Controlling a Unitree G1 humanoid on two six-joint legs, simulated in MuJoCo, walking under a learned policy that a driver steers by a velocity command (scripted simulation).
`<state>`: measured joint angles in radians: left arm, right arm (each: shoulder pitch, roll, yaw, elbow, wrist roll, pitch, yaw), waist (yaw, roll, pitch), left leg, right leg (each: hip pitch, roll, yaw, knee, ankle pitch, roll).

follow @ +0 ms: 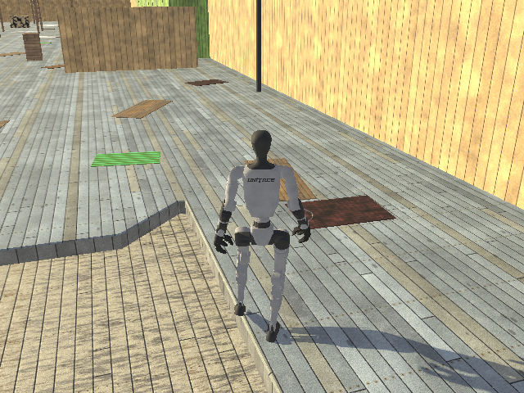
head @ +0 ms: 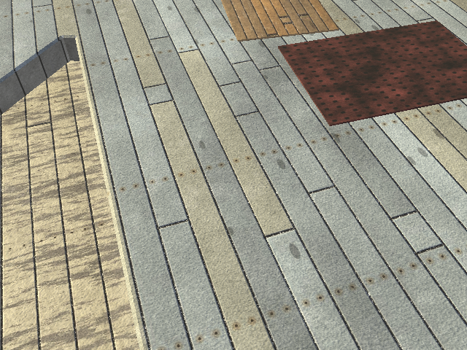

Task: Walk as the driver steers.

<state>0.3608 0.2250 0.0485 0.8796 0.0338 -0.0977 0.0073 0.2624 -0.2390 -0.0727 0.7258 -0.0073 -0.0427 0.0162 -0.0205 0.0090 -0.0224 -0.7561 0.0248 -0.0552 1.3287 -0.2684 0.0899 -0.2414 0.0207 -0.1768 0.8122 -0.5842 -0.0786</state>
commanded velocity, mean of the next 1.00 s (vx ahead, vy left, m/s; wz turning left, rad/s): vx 1.00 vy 0.00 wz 0.79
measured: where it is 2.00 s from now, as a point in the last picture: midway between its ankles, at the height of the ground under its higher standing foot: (82, 89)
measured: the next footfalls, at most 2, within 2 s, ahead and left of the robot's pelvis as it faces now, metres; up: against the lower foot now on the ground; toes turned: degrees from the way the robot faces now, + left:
left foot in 0.18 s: +0.40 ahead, +0.06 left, +0.00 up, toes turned +10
right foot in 0.60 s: +0.90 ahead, +0.02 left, +0.00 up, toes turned +35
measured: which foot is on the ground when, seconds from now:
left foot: up 0.00-0.16, down 0.18-0.60, up 0.62-1.00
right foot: down 0.00-0.16, up 0.18-0.58, down 0.60-1.00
